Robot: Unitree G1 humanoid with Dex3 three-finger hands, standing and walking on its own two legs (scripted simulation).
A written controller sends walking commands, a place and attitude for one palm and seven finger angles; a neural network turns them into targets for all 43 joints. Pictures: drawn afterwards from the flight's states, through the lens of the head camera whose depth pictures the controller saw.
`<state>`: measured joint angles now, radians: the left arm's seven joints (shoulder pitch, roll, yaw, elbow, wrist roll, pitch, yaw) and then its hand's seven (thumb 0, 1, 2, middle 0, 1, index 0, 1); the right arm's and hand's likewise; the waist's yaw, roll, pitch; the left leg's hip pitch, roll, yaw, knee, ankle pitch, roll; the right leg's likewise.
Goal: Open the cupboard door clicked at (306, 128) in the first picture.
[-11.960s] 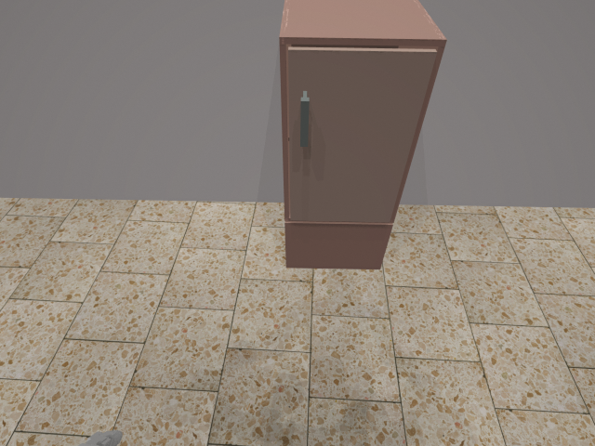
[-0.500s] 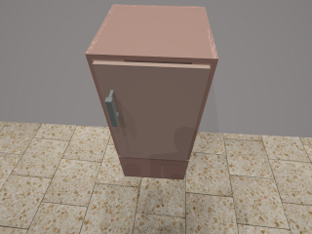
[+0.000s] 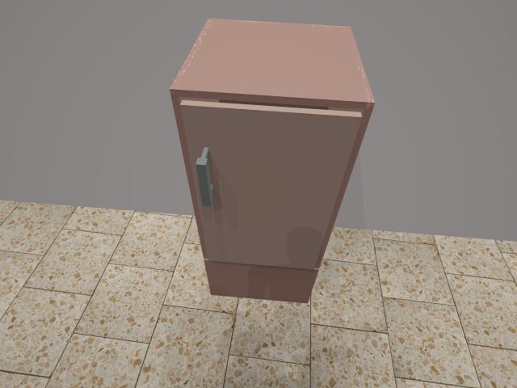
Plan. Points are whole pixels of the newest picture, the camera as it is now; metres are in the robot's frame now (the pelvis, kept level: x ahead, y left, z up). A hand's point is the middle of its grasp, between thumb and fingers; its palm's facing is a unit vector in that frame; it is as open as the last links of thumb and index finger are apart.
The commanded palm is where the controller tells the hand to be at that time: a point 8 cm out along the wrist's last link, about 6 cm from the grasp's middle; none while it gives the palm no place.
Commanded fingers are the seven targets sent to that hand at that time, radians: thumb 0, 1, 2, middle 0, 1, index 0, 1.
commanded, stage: raise the hand with hooked fingers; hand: left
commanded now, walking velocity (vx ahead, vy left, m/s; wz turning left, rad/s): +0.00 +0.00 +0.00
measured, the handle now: (206, 177) +0.55 +0.16 -0.03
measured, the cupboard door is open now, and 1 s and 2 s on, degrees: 0 0 0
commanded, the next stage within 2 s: none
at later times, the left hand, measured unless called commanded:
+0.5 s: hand (134, 387) +0.14 +0.20 -0.08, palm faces +0.12 -0.99 -0.05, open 9.2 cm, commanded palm +0.14 +0.25 -0.05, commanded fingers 0.00 0.27 0.63 -0.25 -0.70 -0.25 -0.70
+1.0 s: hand (117, 329) +0.22 +0.25 -0.05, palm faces +0.02 -1.00 -0.07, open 12.2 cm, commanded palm +0.19 +0.29 -0.03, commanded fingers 0.00 -0.31 0.38 -0.29 -1.08 -0.29 -1.08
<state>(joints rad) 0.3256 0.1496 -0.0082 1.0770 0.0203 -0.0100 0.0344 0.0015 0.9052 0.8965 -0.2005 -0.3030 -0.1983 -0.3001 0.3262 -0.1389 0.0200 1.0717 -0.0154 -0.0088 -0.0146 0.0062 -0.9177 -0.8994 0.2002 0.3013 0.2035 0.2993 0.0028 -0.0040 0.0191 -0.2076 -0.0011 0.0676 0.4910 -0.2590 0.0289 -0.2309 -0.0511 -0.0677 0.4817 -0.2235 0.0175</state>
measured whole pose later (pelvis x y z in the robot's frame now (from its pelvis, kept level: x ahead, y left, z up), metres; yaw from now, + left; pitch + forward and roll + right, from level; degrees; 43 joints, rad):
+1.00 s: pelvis -0.01 +0.00 -0.09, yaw +2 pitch +17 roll -3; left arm 0.29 0.32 0.36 0.14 -0.36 -0.40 -0.46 0.00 -0.09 0.47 -0.27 -0.94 -0.27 -0.94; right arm 0.28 -0.28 -0.02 0.57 0.04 -0.23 -0.05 0.01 -0.91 -0.90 0.20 0.30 0.21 0.30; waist -0.02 0.02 -0.14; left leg -0.95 0.03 -0.01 1.20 -0.55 0.02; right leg -0.92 -0.03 -0.09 1.13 -0.51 0.00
